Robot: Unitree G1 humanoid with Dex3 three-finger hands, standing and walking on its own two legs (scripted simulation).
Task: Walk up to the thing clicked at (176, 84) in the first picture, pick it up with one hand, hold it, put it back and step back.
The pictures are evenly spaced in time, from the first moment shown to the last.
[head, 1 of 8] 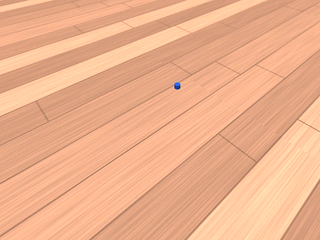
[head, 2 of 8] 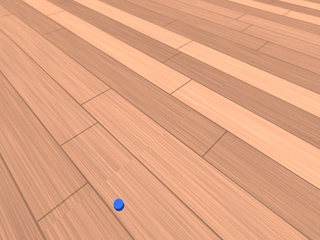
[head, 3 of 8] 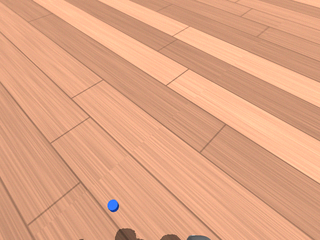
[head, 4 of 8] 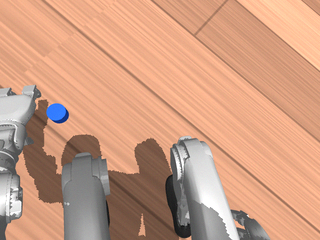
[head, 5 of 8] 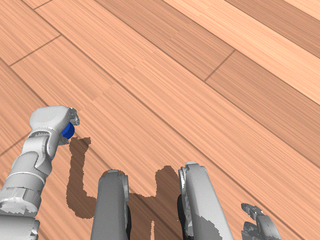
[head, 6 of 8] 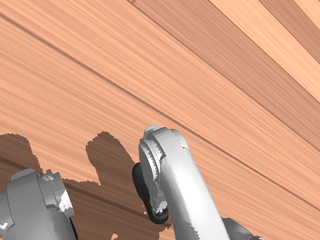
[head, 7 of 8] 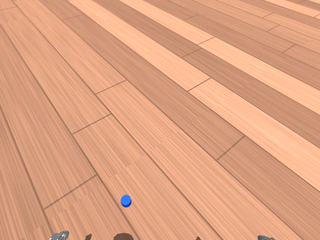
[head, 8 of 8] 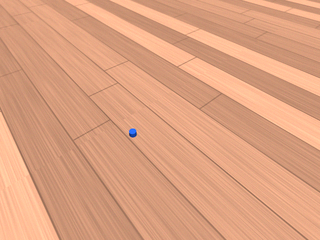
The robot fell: no
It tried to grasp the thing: yes
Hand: left
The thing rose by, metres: 0.70
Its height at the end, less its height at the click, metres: +0.00
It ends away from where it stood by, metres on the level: 0.01
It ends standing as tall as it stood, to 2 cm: yes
